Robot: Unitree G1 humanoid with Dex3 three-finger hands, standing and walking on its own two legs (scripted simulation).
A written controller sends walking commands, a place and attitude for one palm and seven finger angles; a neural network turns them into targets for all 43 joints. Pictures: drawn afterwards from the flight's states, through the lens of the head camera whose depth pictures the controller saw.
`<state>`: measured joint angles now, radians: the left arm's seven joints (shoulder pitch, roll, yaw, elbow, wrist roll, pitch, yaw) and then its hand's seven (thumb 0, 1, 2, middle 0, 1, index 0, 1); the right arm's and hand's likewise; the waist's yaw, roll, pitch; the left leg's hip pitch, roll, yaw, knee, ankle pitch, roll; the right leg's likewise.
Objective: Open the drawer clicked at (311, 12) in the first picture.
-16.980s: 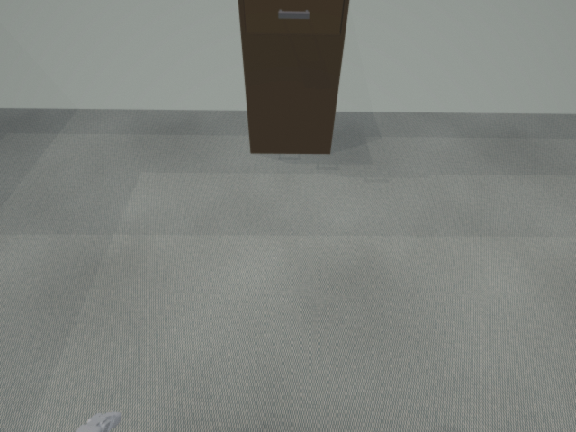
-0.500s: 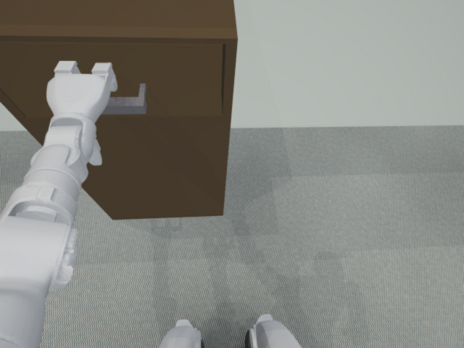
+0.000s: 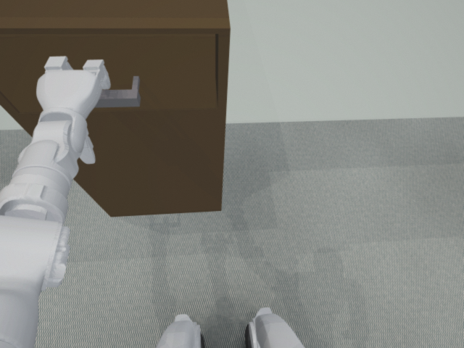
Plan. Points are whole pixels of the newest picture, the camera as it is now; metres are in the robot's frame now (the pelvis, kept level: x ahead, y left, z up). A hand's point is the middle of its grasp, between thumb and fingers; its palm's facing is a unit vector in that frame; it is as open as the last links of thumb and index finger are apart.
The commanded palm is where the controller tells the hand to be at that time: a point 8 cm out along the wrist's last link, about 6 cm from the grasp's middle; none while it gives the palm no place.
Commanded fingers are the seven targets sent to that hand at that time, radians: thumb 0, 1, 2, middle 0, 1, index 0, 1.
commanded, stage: lift the fingers back up to retry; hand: left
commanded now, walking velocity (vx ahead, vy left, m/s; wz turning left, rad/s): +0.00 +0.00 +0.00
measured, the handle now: (104, 90) +0.57 +0.21 +0.05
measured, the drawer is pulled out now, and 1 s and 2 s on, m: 0.00 0.00 0.00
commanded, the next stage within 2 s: re-aim the fingers above the handle in 0.76 s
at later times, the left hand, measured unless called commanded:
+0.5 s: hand (86, 96) +0.53 +0.22 +0.08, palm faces -0.03 -0.04 -1.00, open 13.7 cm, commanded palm +0.51 +0.22 +0.15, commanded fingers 0.00 -0.50 0.30 -0.30 -1.20 -0.30 -1.20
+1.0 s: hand (86, 94) +0.52 +0.21 +0.09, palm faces -0.02 -0.06 -1.00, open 13.9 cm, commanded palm +0.50 +0.22 +0.16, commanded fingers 0.00 -0.50 0.30 -0.30 -1.20 -0.30 -1.20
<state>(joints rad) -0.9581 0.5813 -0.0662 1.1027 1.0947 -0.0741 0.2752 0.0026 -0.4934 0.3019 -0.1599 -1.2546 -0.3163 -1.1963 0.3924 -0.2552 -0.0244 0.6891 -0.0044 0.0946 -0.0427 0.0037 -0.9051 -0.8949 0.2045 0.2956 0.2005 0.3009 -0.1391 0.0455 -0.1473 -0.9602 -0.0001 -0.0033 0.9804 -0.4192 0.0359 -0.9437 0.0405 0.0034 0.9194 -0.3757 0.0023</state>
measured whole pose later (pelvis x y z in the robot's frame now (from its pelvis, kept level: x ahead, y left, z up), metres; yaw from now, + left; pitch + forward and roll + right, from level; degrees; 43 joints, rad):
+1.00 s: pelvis +0.04 -0.01 +0.04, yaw +1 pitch +17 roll -1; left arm -0.78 0.52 -0.02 0.91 1.07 -0.17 0.21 0.00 -0.49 0.30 -0.32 -1.20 -0.32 -1.20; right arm 0.32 -0.27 -0.06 0.66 -0.01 0.13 -0.03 0.00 -0.91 -0.90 0.20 0.30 0.20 0.30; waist -0.09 0.04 -0.12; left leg -0.66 0.00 -0.01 0.75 -0.39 0.02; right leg -0.65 0.04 0.01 0.71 -0.36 -0.01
